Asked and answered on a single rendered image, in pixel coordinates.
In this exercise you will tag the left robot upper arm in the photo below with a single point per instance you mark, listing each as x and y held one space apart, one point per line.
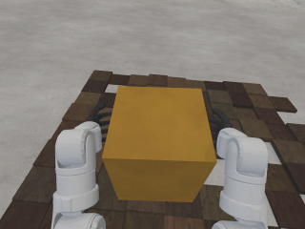
82 221

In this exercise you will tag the robot right forearm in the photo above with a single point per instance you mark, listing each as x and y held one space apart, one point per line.
246 166

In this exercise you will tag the carton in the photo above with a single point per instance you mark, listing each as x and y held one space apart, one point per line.
159 145

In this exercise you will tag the robot left forearm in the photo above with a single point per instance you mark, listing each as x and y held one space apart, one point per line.
75 163

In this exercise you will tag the left robot hand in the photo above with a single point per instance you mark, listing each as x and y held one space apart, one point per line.
94 116

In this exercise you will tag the right robot hand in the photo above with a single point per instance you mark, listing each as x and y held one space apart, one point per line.
221 124

